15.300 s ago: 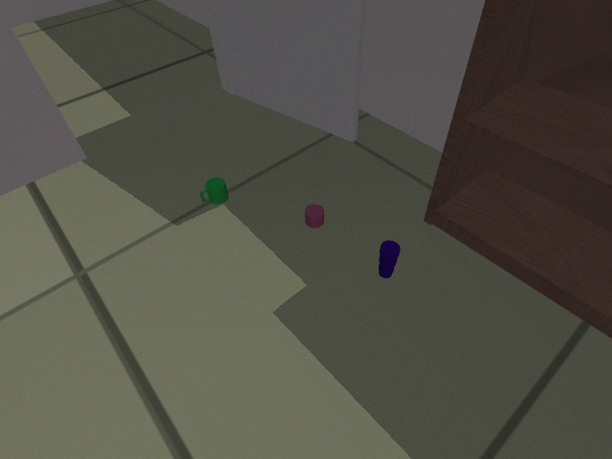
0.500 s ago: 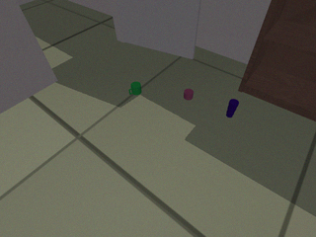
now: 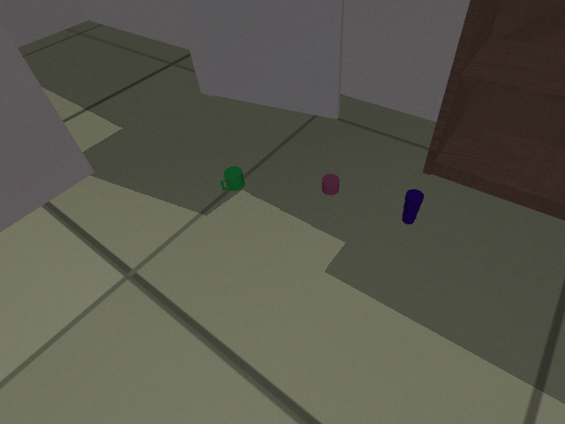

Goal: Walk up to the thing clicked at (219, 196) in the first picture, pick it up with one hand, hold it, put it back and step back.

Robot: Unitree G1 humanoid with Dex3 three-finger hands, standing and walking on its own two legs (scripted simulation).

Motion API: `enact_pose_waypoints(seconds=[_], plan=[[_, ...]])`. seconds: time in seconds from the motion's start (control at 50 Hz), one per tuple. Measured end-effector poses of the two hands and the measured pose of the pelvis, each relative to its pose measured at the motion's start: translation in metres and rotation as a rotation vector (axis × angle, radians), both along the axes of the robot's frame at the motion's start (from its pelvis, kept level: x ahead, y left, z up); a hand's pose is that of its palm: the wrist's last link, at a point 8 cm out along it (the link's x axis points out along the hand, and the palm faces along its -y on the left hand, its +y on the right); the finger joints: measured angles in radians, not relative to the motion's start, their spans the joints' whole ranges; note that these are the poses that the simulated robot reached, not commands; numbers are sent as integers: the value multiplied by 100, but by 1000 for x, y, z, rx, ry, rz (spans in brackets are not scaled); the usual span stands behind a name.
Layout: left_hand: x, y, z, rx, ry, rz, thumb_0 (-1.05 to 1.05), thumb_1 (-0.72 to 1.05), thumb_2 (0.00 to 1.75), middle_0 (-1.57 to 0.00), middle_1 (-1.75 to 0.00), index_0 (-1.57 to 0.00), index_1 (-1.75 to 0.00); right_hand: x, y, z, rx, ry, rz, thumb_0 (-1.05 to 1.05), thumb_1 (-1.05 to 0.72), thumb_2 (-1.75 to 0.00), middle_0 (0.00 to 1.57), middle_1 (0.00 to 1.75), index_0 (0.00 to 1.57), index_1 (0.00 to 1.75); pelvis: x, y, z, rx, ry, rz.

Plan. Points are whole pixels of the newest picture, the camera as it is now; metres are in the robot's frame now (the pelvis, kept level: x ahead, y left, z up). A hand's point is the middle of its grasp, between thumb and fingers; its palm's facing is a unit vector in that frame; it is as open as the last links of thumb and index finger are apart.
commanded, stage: walk up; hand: left
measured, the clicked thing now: (231, 180) +1.38 +0.31 -0.71
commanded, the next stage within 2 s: none
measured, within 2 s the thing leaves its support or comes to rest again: neither
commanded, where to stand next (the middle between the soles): +1.02 +0.07 m, yaw +1 degrees
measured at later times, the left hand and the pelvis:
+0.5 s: hand (127, 386) +0.24 +0.31 -0.16, palm faces +0.03 -0.94 -0.34, open 7.4 cm; pelvis +0.23 +0.04 +0.00, yaw +3 degrees
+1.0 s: hand (167, 236) +0.53 +0.28 -0.10, palm faces +0.03 -0.91 -0.41, open 7.3 cm; pelvis +0.47 +0.00 +0.01, yaw +1 degrees
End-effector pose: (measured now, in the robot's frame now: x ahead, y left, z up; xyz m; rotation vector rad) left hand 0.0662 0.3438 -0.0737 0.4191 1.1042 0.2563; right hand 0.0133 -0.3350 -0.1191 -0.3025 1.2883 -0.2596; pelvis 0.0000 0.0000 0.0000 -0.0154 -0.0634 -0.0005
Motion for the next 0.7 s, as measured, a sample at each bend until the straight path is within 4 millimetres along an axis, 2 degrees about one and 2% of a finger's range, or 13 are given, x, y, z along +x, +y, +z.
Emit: enact_pose_waypoints(seconds=[0.04,0.16,0.24,0.32,0.44,0.48,0.58,0.7], plan=[[0,-8,3,-5,-3,29,1,91,90,-20,-30,-21,-30,24,-2,1,11,-5,20,1,-90,-89,20,29,20,30,14,-4,4,1,-4,9],[7,-27,7,-46,56,79,1,91,90,-20,-30,-21,-30,108,6,20,59,-111,95,1,-90,-89,20,29,20,30,57,-10,20,-4,-4,15],[29,-30,0,-72,75,98,1,90,90,-21,-30,-21,-30,155,12,29,61,-116,137,0,-90,-89,20,29,21,30,92,-9,22,-9,9,28],[62,-24,-13,-98,82,110,1,90,90,-21,-30,-21,-30,207,21,32,41,-98,182,0,-90,-89,20,29,21,30,132,-1,16,-22,18,49],[127,2,-45,-116,120,119,1,90,90,-21,-30,-21,-30,304,47,30,-5,-151,219,1,-90,-89,20,29,21,30,204,24,-3,8,28,62],[154,7,-47,-121,133,111,1,91,90,-20,-30,-21,-30,329,57,32,-12,-204,220,1,-90,-89,20,29,21,30,223,33,-4,10,27,54],[236,12,-29,-123,81,38,1,91,90,-20,-30,-21,-30,360,69,46,-1,-244,160,0,-90,-89,20,29,21,30,271,39,11,12,22,44],[328,14,-7,-101,-1,-26,1,91,90,-20,-30,-21,-30,381,60,42,8,-181,130,0,-90,-89,20,30,21,30,328,35,17,33,19,29]])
